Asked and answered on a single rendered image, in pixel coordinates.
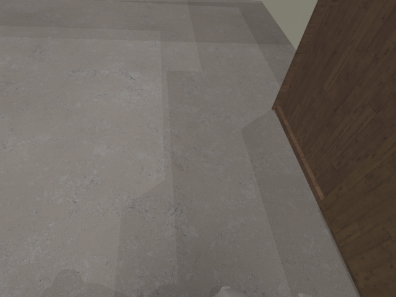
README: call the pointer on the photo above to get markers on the wardrobe door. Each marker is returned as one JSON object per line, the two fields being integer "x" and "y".
{"x": 341, "y": 102}
{"x": 361, "y": 211}

